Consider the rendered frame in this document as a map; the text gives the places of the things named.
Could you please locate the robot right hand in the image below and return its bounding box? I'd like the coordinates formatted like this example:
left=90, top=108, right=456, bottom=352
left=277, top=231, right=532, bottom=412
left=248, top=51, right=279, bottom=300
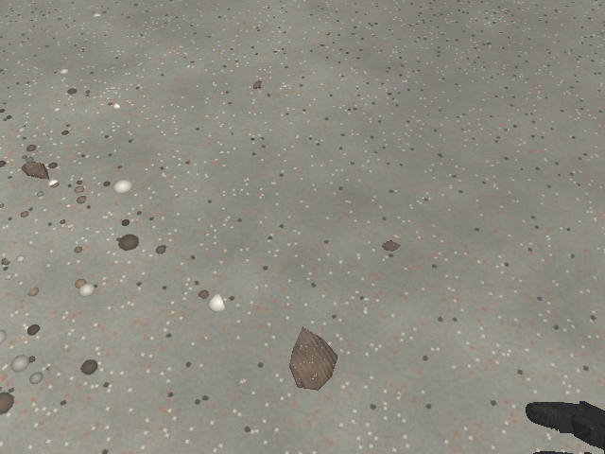
left=526, top=401, right=605, bottom=454

